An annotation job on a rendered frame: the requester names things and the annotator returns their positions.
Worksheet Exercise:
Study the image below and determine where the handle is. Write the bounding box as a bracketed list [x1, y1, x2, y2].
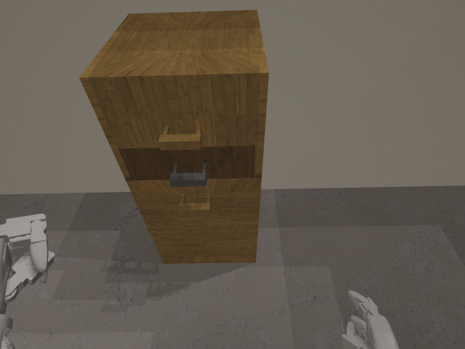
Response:
[169, 164, 207, 187]
[178, 203, 211, 215]
[158, 134, 202, 151]

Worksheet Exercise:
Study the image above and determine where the left robot hand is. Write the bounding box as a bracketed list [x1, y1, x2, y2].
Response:
[0, 214, 54, 314]

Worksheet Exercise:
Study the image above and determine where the drawer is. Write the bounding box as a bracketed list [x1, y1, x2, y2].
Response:
[121, 145, 255, 180]

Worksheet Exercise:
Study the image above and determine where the robot left forearm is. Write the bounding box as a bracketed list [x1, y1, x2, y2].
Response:
[0, 314, 15, 349]

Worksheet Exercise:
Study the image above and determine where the right robot hand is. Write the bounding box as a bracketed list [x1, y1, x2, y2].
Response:
[342, 290, 399, 349]

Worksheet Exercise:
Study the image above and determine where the cabinet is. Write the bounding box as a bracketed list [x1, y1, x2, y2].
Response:
[79, 10, 269, 264]

